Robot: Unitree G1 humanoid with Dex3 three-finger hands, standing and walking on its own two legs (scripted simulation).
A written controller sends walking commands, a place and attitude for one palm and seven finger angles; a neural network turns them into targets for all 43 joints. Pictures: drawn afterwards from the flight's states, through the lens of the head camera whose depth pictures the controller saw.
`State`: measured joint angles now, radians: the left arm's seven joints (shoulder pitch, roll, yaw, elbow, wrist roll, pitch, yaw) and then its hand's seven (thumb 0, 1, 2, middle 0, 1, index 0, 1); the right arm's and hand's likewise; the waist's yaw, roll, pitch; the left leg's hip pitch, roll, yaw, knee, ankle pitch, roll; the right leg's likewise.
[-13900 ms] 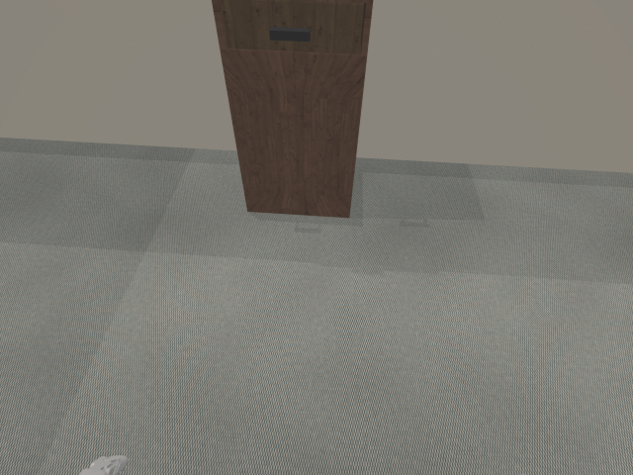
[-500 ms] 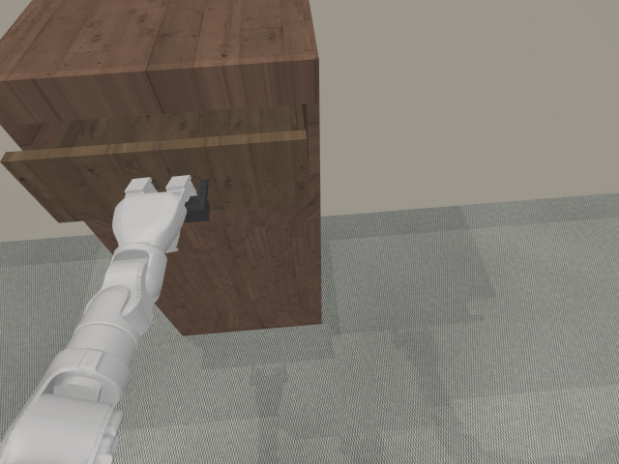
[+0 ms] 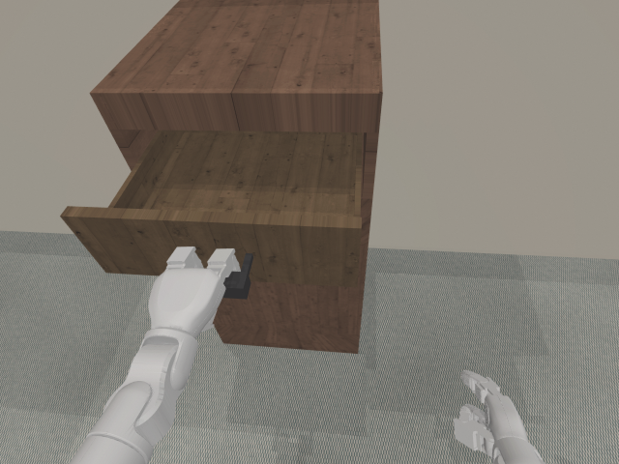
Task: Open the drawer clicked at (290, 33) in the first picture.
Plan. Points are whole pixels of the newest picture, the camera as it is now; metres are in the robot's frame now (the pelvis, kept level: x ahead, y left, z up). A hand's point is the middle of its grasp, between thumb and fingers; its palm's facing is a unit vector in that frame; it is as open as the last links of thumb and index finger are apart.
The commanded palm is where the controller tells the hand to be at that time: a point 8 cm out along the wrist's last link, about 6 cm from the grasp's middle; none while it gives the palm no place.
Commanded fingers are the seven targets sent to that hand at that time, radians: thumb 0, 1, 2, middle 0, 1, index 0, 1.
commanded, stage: pull the drawer open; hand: left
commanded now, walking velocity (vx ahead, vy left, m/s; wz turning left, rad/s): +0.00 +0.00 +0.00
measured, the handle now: (210, 270) +0.36 +0.19 +0.04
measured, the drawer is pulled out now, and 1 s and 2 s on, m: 0.21 0.30 0.30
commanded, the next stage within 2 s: open the thumb to release the handle in 0.60 s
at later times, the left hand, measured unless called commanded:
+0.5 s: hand (183, 383) +0.21 +0.18 +0.02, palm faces +0.01 -0.12 -0.99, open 6.4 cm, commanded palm +0.16 +0.21 +0.08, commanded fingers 0.00 0.90 0.90 -0.40 -1.35 -0.40 -1.35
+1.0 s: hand (182, 375) +0.21 +0.19 +0.03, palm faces +0.06 -0.12 -0.99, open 8.1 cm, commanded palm +0.19 +0.20 +0.08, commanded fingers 0.00 -0.22 0.42 -0.32 -1.23 -0.32 -1.23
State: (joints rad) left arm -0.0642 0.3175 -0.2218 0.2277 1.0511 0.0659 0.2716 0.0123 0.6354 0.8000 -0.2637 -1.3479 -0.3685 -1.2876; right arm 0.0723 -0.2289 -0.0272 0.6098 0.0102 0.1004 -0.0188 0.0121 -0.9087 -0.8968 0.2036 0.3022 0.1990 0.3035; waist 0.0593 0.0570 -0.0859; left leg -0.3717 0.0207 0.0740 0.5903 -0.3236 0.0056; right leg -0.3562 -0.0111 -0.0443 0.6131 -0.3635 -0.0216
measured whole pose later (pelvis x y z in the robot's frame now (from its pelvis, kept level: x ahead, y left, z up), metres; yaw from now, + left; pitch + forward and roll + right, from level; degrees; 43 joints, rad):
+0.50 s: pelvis -0.01 -0.02 -0.01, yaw -1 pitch +5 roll +2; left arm 0.38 0.36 -0.11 -0.13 1.03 -0.01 0.32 0.03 0.64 0.77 -0.25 -1.35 -0.36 -1.27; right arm 0.11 -0.24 -0.03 0.63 -0.02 0.08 0.00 0.02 -0.91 -0.90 0.20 0.30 0.20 0.30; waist 0.06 0.06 -0.06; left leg -0.38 0.04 0.09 0.63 -0.33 -0.02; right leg -0.39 0.01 -0.03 0.68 -0.38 -0.04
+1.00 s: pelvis -0.01 -0.01 -0.01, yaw +0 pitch +6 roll +1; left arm 0.34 0.33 -0.16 -0.14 1.04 0.07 0.34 0.00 0.34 0.66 -0.35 -1.28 -0.37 -1.29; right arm 0.09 -0.22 -0.01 0.63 -0.03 0.09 -0.01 0.02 -0.91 -0.90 0.20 0.30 0.20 0.30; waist 0.08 0.07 -0.08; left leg -0.42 0.03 0.07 0.68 -0.36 -0.01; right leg -0.41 0.00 -0.04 0.72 -0.41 -0.04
